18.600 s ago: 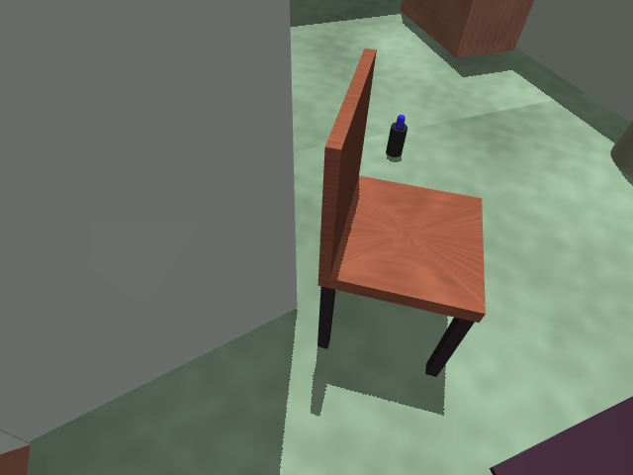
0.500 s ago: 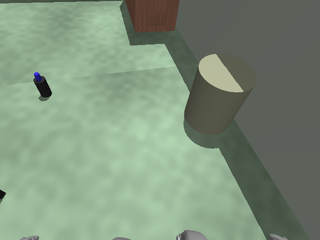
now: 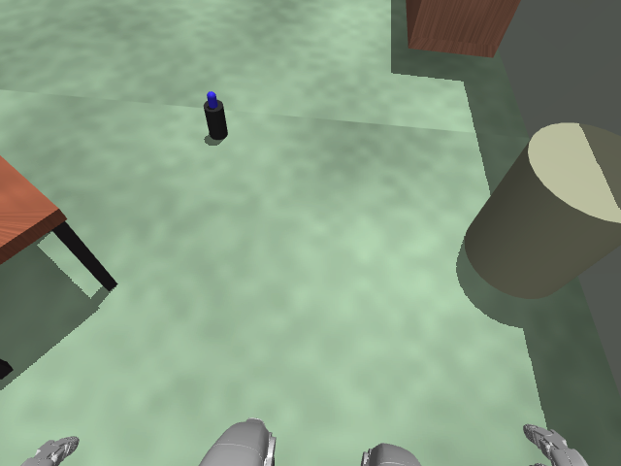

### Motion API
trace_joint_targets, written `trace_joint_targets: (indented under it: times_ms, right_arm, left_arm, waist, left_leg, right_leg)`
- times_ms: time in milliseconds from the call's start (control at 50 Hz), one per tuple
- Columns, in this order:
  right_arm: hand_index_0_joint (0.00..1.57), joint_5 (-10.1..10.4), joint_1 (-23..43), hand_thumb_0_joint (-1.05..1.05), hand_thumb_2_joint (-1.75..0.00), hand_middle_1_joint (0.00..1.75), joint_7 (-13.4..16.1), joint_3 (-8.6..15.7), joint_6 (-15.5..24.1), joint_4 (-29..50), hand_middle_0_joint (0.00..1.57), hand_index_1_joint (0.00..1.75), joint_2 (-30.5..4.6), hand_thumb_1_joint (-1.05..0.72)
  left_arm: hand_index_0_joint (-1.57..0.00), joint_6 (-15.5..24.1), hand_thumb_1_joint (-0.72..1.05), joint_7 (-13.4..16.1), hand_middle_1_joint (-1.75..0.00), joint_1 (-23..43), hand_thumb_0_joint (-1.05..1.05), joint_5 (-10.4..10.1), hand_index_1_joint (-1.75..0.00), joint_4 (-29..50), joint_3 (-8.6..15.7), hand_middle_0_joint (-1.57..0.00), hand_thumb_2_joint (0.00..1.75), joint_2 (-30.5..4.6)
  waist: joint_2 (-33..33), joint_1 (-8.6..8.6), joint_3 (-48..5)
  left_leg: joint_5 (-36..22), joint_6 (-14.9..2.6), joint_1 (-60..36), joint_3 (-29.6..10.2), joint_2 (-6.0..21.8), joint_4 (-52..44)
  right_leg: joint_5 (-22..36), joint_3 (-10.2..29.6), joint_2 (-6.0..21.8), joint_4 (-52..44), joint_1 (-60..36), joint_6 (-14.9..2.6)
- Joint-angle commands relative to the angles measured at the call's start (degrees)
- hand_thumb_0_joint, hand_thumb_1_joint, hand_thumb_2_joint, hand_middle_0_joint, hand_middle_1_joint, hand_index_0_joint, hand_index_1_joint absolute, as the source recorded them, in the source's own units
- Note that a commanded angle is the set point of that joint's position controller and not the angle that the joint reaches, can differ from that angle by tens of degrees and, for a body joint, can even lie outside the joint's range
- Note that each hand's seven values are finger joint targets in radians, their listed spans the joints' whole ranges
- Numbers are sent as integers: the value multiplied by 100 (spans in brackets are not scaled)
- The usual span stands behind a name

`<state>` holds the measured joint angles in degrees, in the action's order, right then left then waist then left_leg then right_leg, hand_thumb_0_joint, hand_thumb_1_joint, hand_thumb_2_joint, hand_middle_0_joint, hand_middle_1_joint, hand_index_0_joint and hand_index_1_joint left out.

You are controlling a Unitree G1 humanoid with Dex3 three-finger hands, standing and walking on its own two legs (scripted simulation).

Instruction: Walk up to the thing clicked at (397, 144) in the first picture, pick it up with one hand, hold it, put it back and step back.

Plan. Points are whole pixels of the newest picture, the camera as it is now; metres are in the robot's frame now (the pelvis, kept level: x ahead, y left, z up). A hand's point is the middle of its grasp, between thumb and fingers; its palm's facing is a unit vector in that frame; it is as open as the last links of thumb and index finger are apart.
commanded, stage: walk up
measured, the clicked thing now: (215, 114) +1.41 +0.48 -0.65
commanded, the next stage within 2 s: stand in 1.86 s
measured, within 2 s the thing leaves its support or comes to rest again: neither
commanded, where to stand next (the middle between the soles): +0.05 -0.02 m, yaw +10 degrees
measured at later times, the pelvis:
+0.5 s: pelvis +0.01 -0.02 +0.02, yaw +10 degrees
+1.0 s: pelvis +0.04 -0.01 +0.02, yaw +13 degrees
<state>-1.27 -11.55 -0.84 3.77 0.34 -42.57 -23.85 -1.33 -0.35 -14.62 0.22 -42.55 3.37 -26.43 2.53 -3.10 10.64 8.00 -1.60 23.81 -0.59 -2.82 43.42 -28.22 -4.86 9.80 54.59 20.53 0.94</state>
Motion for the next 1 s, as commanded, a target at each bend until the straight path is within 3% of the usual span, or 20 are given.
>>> trace_joint_targets:
  times_ms: [0,180,240,260,280,300,340,380,460,540,560,580,600,660,740,800,840,860,880,980]
  right_arm:
    - [20,46,-128,0,-90,30,229,543,75,553,20,30,-1712,-90]
    - [20,-23,-255,0,-90,30,228,335,58,474,20,30,-1319,-90]
    - [20,64,10,0,-90,30,195,270,-24,556,20,30,-1162,-90]
    - [20,118,11,0,-90,30,178,217,-53,630,20,30,-904,-90]
    - [20,135,229,0,-90,30,216,242,-57,700,20,30,-840,-90]
    - [20,62,227,0,-90,30,284,327,-70,637,20,30,-1034,-90]
    - [20,67,81,0,-90,30,245,349,-40,436,20,30,-1155,-90]
    - [20,93,196,0,-90,30,192,290,26,435,20,30,-938,-90]
    - [20,127,207,0,-90,30,40,357,-50,241,20,30,-939,-90]
    - [20,32,-395,0,-90,30,127,205,250,-194,20,30,-753,-90]
    - [20,7,-708,0,-90,30,192,313,330,-304,20,30,-1168,-90]
    - [20,82,-379,0,-90,30,207,381,340,-184,20,30,-1550,-90]
    - [20,161,-268,0,-90,30,197,378,277,-209,20,30,-1565,-90]
    - [20,60,239,0,-90,30,269,177,267,-234,20,30,-1115,-90]
    - [20,68,631,0,-90,30,230,180,153,-243,20,30,-1222,-90]
    - [20,128,626,0,-90,30,184,174,78,-382,20,30,-1160,-90]
    - [20,224,478,0,-90,30,165,124,52,-339,20,30,-810,-90]
    - [20,217,553,0,-90,30,173,129,-27,-384,20,30,-675,-90]
    - [20,204,594,0,-90,30,167,180,-92,-354,20,30,-772,-90]
    - [20,152,398,0,-90,30,148,174,-69,-480,20,30,-721,-90]
  left_arm:
    - [-20,-83,90,131,-30,-237,0,-111,-30,342,358,-20,90,-1148]
    - [-20,138,90,142,-30,-642,0,6,-30,28,337,-20,90,-728]
    - [-20,276,90,173,-30,-1011,0,75,-30,-118,349,-20,90,-682]
    - [-20,327,90,188,-30,-981,0,178,-30,-65,425,-20,90,-1064]
    - [-20,315,90,172,-30,-646,0,193,-30,60,547,-20,90,-1670]
    - [-20,350,90,171,-30,-266,0,215,-30,203,567,-20,90,-1847]
    - [-20,428,90,202,-30,-275,0,105,-30,151,438,-20,90,-1297]
    - [-20,482,90,253,-30,-532,0,162,-30,-35,417,-20,90,-1282]
    - [-20,390,90,176,-30,-236,0,203,-30,185,389,-20,90,-1345]
    - [-20,364,90,161,-30,-189,0,-41,-30,96,236,-20,90,-1027]
    - [-20,375,90,144,-30,-277,0,-52,-30,156,109,-20,90,-713]
    - [-20,320,90,121,-30,-384,0,-179,-30,192,21,-20,90,-389]
    - [-20,247,90,232,-30,-154,0,-107,-30,3,128,-20,90,-787]
    - [-20,194,90,186,-30,-168,0,-193,-30,-231,110,-20,90,-728]
    - [-20,141,90,146,-30,-447,0,-86,-30,-512,90,-20,90,-738]
    - [-20,272,90,172,-30,-548,0,14,-30,-650,85,-20,90,-748]
    - [-20,457,90,206,-30,-356,0,82,-30,-569,202,-20,90,-1314]
    - [-20,490,90,194,-30,-139,0,46,-30,-518,201,-20,90,-1510]
    - [-20,496,90,171,-30,-112,0,90,-30,-486,214,-20,90,-1537]
    - [-20,411,90,228,-30,-107,0,115,-30,-395,180,-20,90,-1193]
  waist:
    - [-900,251,-1175]
    - [-1334,295,-1238]
    - [-1141,-7,-1379]
    - [-419,4,-1225]
    - [705,-36,-1007]
    - [984,39,-772]
    - [97,149,-665]
    - [731,28,-867]
    - [975,-9,-921]
    - [501,287,-1297]
    - [-245,434,-1686]
    - [-1372,269,-1830]
    - [-1031,416,-1606]
    - [-864,217,-1304]
    - [-1192,138,-928]
    - [-923,78,-801]
    - [80,252,-992]
    - [383,236,-847]
    - [437,237,-768]
    - [813,135,-1216]
  left_leg:
    - [1430,-1305,-381,-2817,1752,-2283]
    - [-1047,-1170,-458,-2179,1401,-1327]
    - [-1270,-732,19,-1671,920,-543]
    - [-659,-401,532,-1350,479,102]
    - [1271,-52,1010,-677,-420,1132]
    - [2833,121,1175,-706,-69,2038]
    - [2538,173,1417,-834,-21,2314]
    - [2093,119,1434,-517,48,1636]
    - [1668,164,-5,-15,100,429]
    - [-303,-55,-975,151,28,-1746]
    - [-1352,-333,-2101,-969,690,-1798]
    - [-2660,-1132,-2315,-2569,2041,-1736]
    - [-2214,-1659,-1441,-2564,2389,-1823]
    - [-2762,-1057,-1565,-1205,1668,-1297]
    - [-895,-973,-319,-903,1710,-1696]
    - [-1141,-529,-614,-512,1473,-950]
    - [-328,-42,-266,69,727,281]
    - [1946,72,-158,202,187,684]
    - [2446,68,-487,-56,231,1137]
    - [2075,91,-119,-185,255,235]
  right_leg:
    - [-842,707,-342,1538,778,-228]
    - [-286,348,-677,-476,239,-207]
    - [1036,392,-815,-2226,-842,-377]
    - [955,1339,-134,-2718,-946,-620]
    - [1343,2780,1202,-3272,-607,-1421]
    - [2320,3622,2022,-3349,-394,-2111]
    - [4061,2274,1405,-2680,-1018,-1765]
    - [5228,1580,887,-2159,-1670,-1271]
    - [2369,1202,676,-2775,-561,-1177]
    - [4497,426,220,-1057,-1043,-740]
    - [3360,486,54,-115,-2,-456]
    - [-109,181,-824,326,839,-130]
    - [-687,711,-559,597,413,-141]
    - [-392,961,-592,-36,506,-242]
    - [283,411,-789,-824,-360,-274]
    - [1998,512,-758,-2288,-484,-331]
    - [4074,2244,407,-2857,-680,-792]
    - [3998,2779,1029,-3307,-223,-1402]
    - [3720,2880,1073,-3382,196,-1640]
    - [4657,2151,580,-2685,-1070,-1309]
